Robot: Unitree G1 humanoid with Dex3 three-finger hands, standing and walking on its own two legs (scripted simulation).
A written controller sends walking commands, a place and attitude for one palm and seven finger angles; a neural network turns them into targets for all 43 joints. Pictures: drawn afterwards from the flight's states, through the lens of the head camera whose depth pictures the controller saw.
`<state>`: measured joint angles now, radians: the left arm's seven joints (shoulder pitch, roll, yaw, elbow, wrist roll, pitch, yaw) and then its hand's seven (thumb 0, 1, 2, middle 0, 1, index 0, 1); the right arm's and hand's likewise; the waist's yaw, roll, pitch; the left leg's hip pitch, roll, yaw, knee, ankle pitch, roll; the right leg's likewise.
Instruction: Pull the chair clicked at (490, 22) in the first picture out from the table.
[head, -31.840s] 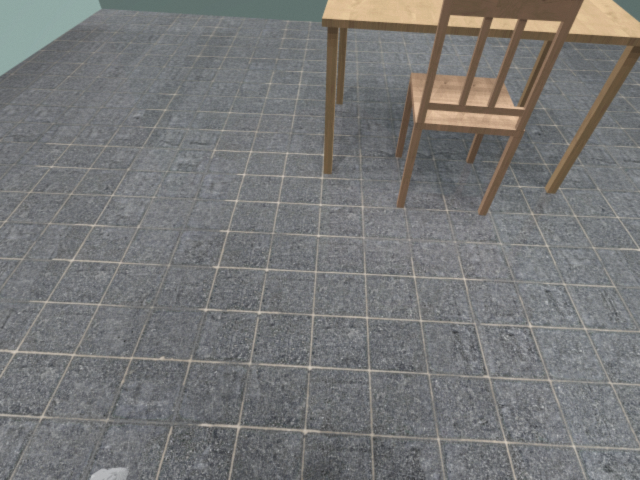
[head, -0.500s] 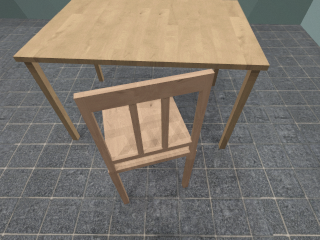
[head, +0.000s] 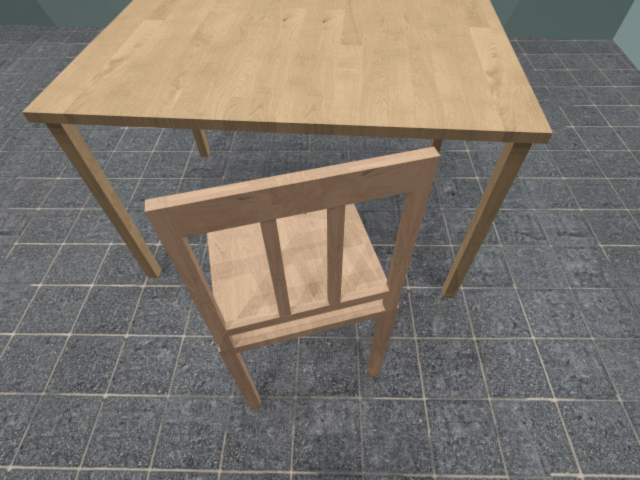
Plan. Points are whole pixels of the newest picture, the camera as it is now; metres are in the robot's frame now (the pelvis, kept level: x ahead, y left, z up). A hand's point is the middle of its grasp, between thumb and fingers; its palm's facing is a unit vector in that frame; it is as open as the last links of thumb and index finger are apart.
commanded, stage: come to a stop and stand still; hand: left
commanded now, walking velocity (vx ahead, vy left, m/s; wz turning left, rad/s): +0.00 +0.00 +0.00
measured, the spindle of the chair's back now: (277, 272) +0.45 +0.10 -0.09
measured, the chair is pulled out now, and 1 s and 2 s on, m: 0.18 0.18 0.18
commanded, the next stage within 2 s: look again from close up in 0.74 s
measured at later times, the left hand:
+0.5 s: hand out of the picture -0.01 +0.21 -0.16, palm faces +0.02 -0.96 -0.28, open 7.4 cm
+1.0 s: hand out of the picture -0.08 +0.17 -0.18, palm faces +0.03 -0.98 -0.17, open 7.4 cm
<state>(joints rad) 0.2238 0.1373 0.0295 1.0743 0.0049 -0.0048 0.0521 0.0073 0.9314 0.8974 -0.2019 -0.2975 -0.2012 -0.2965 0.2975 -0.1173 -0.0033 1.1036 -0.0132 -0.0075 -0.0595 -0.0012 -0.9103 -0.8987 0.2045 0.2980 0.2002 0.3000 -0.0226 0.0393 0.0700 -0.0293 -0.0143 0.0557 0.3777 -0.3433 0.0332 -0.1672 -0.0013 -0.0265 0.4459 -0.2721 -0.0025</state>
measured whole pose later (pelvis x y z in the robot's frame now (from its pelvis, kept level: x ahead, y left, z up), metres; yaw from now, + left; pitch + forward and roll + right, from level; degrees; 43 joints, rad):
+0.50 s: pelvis -0.06 +0.00 +0.00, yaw +1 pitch -2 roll +0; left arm 0.21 0.24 -0.01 1.01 0.02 0.00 0.03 0.01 0.91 0.90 -0.20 -0.30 -0.20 -0.30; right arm 0.12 -0.27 -0.01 1.02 -0.02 -0.01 -0.01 0.00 -0.91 -0.90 0.20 0.30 0.20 0.30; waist 0.01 0.01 0.04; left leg -0.12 -0.04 0.04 0.45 -0.29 0.04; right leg -0.23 -0.03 -0.04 0.47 -0.20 0.00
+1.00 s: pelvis -0.07 +0.01 +0.00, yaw +1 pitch -2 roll +0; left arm 0.29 0.13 -0.02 1.12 0.01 -0.01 0.04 0.01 0.91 0.90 -0.20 -0.30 -0.20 -0.30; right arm 0.26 -0.14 0.01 1.19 0.00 0.00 -0.02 0.00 -0.91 -0.90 0.20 0.30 0.20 0.30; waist 0.00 -0.01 0.07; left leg -0.13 -0.05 0.04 0.43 -0.27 0.05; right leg -0.23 -0.04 -0.03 0.45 -0.18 0.02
